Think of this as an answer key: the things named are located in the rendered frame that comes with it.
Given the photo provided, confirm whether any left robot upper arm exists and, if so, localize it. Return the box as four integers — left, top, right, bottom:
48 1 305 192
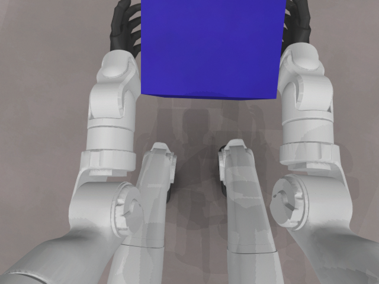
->
0 182 143 284

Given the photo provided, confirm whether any robot right forearm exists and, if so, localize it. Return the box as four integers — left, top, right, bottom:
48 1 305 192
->
277 43 352 203

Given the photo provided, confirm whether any robot left forearm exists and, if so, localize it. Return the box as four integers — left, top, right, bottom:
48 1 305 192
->
69 50 141 223

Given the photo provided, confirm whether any left robot hand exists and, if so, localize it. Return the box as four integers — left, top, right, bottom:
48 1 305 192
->
110 0 141 59

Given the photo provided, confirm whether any left robot shin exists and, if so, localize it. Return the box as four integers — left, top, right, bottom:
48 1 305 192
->
142 142 171 190

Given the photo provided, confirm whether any robot shin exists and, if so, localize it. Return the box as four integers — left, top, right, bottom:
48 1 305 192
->
223 139 255 185
142 142 171 190

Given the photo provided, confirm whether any right robot shin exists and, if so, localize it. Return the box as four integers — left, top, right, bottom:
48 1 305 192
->
223 139 255 185

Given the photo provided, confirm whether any right robot hand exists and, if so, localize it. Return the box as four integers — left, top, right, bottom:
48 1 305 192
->
281 0 311 56

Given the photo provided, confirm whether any right robot upper arm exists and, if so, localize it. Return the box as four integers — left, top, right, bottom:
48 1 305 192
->
269 174 379 284

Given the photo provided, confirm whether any carton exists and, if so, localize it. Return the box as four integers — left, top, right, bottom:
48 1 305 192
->
141 0 286 101

